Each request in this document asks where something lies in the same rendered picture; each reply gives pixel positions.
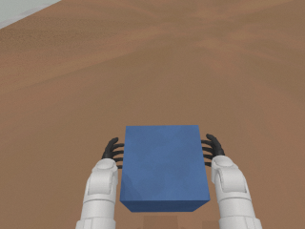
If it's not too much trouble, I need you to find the robot right hand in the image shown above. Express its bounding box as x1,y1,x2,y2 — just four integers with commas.
201,134,225,167

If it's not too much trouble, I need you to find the right robot forearm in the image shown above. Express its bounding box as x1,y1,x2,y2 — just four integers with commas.
211,156,263,229

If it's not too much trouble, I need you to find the left robot forearm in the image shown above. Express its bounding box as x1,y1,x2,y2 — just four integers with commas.
75,158,118,229

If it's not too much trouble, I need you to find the robot left hand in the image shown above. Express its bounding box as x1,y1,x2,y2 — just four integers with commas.
101,137,125,169

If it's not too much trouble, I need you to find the carton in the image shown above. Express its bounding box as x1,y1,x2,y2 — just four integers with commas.
119,125,211,213

